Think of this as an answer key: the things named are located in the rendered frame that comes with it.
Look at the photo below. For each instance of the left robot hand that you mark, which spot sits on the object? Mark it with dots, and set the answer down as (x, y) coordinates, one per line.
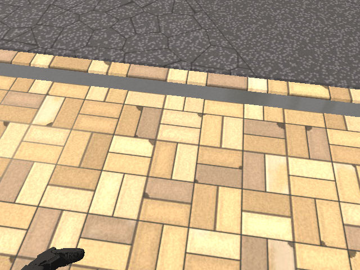
(53, 258)

